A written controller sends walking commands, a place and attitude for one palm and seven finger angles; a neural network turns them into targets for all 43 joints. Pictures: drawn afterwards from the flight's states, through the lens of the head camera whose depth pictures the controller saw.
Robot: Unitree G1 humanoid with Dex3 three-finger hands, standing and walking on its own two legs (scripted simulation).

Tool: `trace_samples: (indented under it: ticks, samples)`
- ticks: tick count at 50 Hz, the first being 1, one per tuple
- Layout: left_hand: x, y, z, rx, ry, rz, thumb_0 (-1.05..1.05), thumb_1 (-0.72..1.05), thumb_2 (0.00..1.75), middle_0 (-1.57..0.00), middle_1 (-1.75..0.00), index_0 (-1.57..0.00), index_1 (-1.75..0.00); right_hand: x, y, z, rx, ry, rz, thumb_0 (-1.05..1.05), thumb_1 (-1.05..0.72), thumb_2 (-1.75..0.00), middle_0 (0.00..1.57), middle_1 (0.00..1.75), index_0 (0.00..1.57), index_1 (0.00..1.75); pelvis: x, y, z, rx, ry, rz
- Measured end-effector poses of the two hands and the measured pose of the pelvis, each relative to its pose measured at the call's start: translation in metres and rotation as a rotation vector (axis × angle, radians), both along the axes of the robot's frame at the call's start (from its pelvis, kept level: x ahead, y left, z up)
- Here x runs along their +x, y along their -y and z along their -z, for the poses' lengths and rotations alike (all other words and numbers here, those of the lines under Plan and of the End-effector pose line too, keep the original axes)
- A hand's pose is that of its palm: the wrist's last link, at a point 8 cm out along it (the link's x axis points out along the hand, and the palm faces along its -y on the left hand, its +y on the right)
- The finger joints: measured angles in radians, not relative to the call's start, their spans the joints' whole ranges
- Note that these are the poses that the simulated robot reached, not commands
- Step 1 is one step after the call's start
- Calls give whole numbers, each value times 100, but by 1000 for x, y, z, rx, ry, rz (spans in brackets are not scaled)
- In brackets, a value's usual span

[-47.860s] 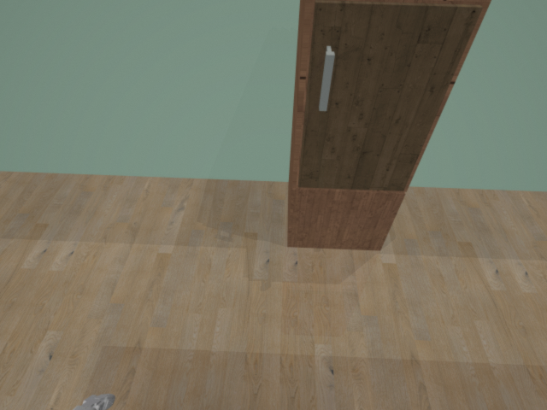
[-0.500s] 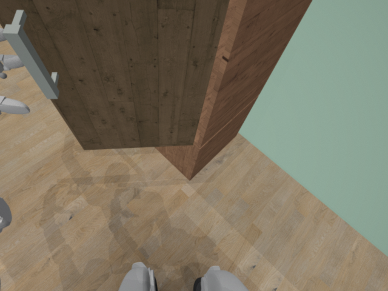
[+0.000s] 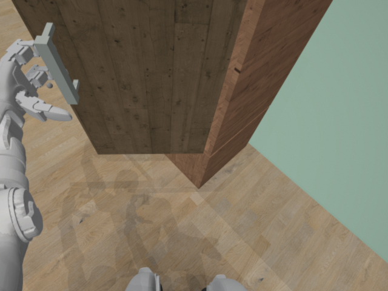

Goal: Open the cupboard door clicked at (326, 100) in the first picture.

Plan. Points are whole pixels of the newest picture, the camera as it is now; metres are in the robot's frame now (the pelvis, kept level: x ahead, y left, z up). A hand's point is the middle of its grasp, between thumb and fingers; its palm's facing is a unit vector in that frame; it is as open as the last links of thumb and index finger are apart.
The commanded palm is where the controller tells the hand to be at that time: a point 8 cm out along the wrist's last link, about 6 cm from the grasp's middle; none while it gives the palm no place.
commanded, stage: slide the fingers in behind the handle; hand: left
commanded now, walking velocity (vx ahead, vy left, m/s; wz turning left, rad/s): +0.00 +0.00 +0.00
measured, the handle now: (62, 67) +0.53 +0.25 +0.11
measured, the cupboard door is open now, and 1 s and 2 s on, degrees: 50 49 50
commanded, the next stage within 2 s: close the thumb around the handle in 0.88 s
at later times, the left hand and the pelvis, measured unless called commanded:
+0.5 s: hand (70, 83) +0.49 +0.22 +0.11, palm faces +0.01 -1.00 -0.02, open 14.0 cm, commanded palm +0.46 +0.27 +0.10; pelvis +0.00 -0.01 +0.00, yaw +0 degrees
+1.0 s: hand (70, 85) +0.48 +0.22 +0.11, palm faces +0.02 -1.00 +0.01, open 14.0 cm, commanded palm +0.46 +0.27 +0.10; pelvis +0.00 -0.01 +0.00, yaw -1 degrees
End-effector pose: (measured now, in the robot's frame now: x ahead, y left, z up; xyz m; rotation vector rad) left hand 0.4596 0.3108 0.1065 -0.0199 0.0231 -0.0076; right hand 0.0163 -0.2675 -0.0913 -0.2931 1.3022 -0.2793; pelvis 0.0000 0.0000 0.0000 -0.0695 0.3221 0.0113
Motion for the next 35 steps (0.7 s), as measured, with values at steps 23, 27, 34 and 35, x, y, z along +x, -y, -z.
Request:
trace_samples:
  ticks: [23,27,34,35]
  samples:
    - [5,30,-1,36,-7,-27,-1,-50,30,-30,-120,-30,-122,-22,9,3,22,-20,43,0,-90,-90,21,30,20,30,-2,11,-1,14,11,11]
    - [6,39,-2,21,8,-9,-1,-50,30,-30,-120,-30,-121,-22,12,3,22,-22,47,0,-90,-90,21,30,20,30,-2,13,-1,16,13,14]
    - [6,35,-3,23,-7,-32,-1,-50,30,-30,-120,-32,-122,-18,16,1,17,4,52,0,-90,-90,21,30,20,30,-2,15,-2,19,16,18]
    - [5,35,-3,28,-6,-33,-1,-50,30,-30,-120,-31,-121,-17,16,1,17,7,52,0,-90,-90,21,30,20,30,-2,16,-2,19,16,19]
